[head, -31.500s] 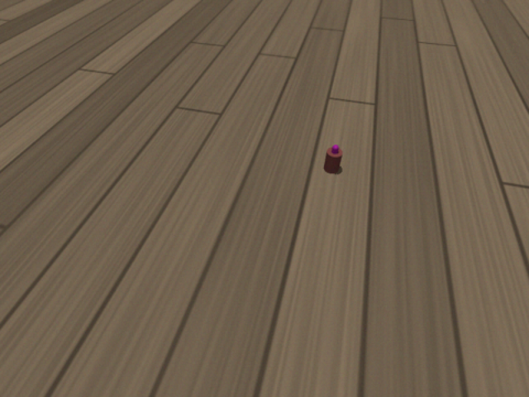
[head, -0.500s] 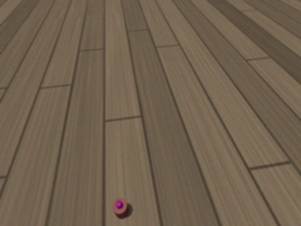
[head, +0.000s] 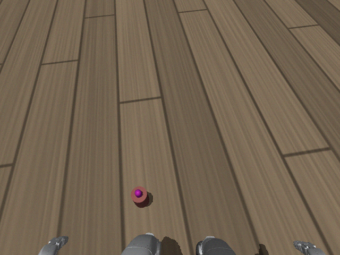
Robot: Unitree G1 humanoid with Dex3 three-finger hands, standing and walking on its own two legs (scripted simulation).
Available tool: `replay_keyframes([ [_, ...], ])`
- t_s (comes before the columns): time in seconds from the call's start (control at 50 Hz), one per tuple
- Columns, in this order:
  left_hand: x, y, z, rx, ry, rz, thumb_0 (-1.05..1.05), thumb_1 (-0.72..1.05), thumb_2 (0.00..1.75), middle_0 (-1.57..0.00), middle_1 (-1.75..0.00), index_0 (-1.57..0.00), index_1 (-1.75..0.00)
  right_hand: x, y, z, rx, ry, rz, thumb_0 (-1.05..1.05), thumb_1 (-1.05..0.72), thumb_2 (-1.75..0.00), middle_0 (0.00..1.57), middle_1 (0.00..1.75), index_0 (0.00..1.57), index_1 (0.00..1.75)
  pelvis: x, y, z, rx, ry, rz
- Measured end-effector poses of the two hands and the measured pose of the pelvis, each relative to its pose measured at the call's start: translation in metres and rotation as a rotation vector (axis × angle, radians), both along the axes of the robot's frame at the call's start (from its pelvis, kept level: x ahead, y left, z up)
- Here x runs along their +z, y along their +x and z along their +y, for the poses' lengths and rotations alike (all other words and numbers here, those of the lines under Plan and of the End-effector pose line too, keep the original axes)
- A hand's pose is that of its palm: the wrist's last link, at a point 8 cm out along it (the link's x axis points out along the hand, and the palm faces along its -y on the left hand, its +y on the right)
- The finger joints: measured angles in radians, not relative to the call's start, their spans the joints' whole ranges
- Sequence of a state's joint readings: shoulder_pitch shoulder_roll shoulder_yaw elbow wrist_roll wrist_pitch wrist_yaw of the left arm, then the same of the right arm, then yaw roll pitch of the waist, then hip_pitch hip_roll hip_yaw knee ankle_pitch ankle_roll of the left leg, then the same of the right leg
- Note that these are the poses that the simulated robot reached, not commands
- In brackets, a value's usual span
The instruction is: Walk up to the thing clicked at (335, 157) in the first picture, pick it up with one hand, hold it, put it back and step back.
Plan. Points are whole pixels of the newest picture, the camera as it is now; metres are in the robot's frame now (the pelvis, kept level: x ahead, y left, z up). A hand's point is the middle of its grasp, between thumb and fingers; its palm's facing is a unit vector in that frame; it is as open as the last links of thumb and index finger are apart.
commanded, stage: step back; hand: left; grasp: from the side
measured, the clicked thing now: (139, 196) +0.41 +0.19 -0.68
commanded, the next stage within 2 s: none
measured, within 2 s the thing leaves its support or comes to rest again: neither
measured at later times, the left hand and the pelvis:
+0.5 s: hand out of the picture +0.02 +0.33 -0.16, palm faces -0.09 -0.92 -0.38, open 7.4 cm; pelvis -0.08 +0.07 +0.00, yaw -3 degrees
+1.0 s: hand out of the picture -0.07 +0.34 -0.15, palm faces -0.06 -0.94 -0.34, open 7.4 cm; pelvis -0.21 +0.09 +0.00, yaw -1 degrees
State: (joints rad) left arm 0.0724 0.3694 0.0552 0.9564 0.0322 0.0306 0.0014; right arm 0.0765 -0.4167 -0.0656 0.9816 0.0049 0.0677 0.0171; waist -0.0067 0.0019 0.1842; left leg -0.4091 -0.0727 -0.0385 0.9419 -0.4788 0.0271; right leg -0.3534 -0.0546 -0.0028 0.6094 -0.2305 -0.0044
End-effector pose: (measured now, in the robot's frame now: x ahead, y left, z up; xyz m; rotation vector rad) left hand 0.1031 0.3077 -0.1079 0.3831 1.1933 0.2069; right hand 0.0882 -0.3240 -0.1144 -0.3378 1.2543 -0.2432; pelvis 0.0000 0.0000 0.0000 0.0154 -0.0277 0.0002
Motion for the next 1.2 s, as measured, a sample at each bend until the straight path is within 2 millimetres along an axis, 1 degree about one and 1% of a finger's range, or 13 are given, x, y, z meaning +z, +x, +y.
replay_keyframes([
  [0.18, -0.023, 0.005, 0.036, -0.005, -0.052, -0.109, 0.00, 0.91, 0.90, -0.21, -0.30, -0.20, -0.30, 0.009, -0.064, 0.043, 0.026, -0.067, 0.071, 0.01, -0.90, -0.90, 0.21, 0.30, 0.20, 0.30, -0.010, -0.035, 0.038, 0.012, 0.000, 0.007],
  [0.24, -0.020, -0.007, 0.040, -0.003, -0.066, -0.075, 0.00, 0.91, 0.90, -0.21, -0.30, -0.20, -0.30, 0.022, -0.085, 0.058, 0.015, -0.067, 0.086, 0.01, -0.90, -0.90, 0.21, 0.30, 0.21, 0.30, 0.001, -0.043, 0.047, 0.024, -0.036, 0.015],
  [0.3, -0.016, -0.023, 0.045, -0.002, -0.077, -0.049, 0.00, 0.91, 0.90, -0.21, -0.30, -0.20, -0.30, 0.029, -0.097, 0.067, 0.001, -0.079, 0.093, 0.01, -0.90, -0.90, 0.21, 0.30, 0.21, 0.30, 0.009, -0.051, 0.055, 0.014, -0.036, 0.029],
  [0.44, -0.013, -0.068, 0.058, -0.027, -0.040, 0.020, 0.00, 0.91, 0.90, -0.21, -0.30, -0.20, -0.30, 0.018, -0.097, 0.079, -0.036, -0.064, -0.019, 0.01, -0.90, -0.90, 0.21, 0.30, 0.21, 0.30, 0.004, -0.071, 0.068, -0.033, -0.012, 0.003],
  [0.52, -0.010, -0.085, 0.061, -0.038, -0.009, 0.027, 0.00, 0.91, 0.90, -0.21, -0.30, -0.20, -0.30, 0.002, -0.097, 0.083, -0.043, -0.021, -0.083, 0.01, -0.90, -0.90, 0.21, 0.30, 0.21, 0.30, -0.004, -0.084, 0.068, -0.060, 0.005, -0.017],
  [0.6, 0.002, -0.100, 0.058, -0.040, 0.002, -0.004, 0.00, 0.91, 0.90, -0.21, -0.30, -0.20, -0.30, -0.007, -0.102, 0.086, -0.045, 0.025, -0.112, 0.01, -0.90, -0.90, 0.21, 0.30, 0.21, 0.30, -0.003, -0.098, 0.066, -0.049, -0.032, -0.032],
  [0.72, 0.010, -0.116, 0.059, -0.030, 0.006, -0.086, 0.00, 0.91, 0.90, -0.21, -0.30, -0.20, -0.30, 0.002, -0.118, 0.087, 0.011, 0.032, -0.101, 0.01, -0.90, -0.90, 0.21, 0.30, 0.21, 0.30, 0.001, -0.127, 0.060, -0.039, 0.012, -0.024],
  [0.82, 0.011, -0.126, 0.059, -0.045, -0.019, -0.129, 0.00, 0.91, 0.90, -0.21, -0.30, -0.20, -0.30, 0.013, -0.149, 0.080, 0.043, -0.024, -0.069, 0.01, -0.90, -0.90, 0.21, 0.30, 0.21, 0.30, 0.004, -0.154, 0.070, -0.026, 0.015, 0.013],
  [0.9, -0.001, -0.140, 0.067, -0.067, -0.047, -0.147, 0.00, 0.91, 0.90, -0.21, -0.30, -0.20, -0.30, 0.014, -0.180, 0.080, 0.049, -0.083, -0.058, 0.01, -0.90, -0.90, 0.21, 0.30, 0.21, 0.30, -0.006, -0.180, 0.084, -0.001, -0.007, 0.012],
  [0.96, -0.011, -0.159, 0.075, -0.060, -0.066, -0.129, 0.00, 0.91, 0.90, -0.21, -0.30, -0.20, -0.30, 0.019, -0.208, 0.090, 0.035, -0.093, -0.046, 0.01, -0.90, -0.90, 0.21, 0.30, 0.20, 0.30, -0.006, -0.199, 0.090, -0.029, 0.037, -0.020],
  [1.04, -0.006, -0.189, 0.080, -0.040, -0.073, -0.082, 0.00, 0.91, 0.90, -0.21, -0.30, -0.20, -0.30, 0.032, -0.241, 0.098, 0.025, -0.088, -0.032, 0.01, -0.90, -0.90, 0.21, 0.30, 0.21, 0.30, 0.005, -0.212, 0.091, -0.009, -0.030, -0.015],
  [1.12, -0.002, -0.218, 0.088, -0.019, -0.059, -0.073, 0.00, 0.91, 0.90, -0.21, -0.30, -0.20, -0.30, 0.037, -0.256, 0.096, 0.025, -0.093, -0.044, 0.01, -0.90, -0.90, 0.21, 0.30, 0.21, 0.30, 0.008, -0.230, 0.087, -0.040, -0.036, -0.002],
  [1.2, -0.003, -0.246, 0.089, -0.028, -0.021, -0.036, 0.00, 0.91, 0.90, -0.21, -0.30, -0.20, -0.30, 0.033, -0.264, 0.086, 0.029, -0.093, -0.099, 0.01, -0.90, -0.90, 0.21, 0.30, 0.21, 0.30, 0.003, -0.253, 0.079, -0.069, -0.027, -0.002],
])
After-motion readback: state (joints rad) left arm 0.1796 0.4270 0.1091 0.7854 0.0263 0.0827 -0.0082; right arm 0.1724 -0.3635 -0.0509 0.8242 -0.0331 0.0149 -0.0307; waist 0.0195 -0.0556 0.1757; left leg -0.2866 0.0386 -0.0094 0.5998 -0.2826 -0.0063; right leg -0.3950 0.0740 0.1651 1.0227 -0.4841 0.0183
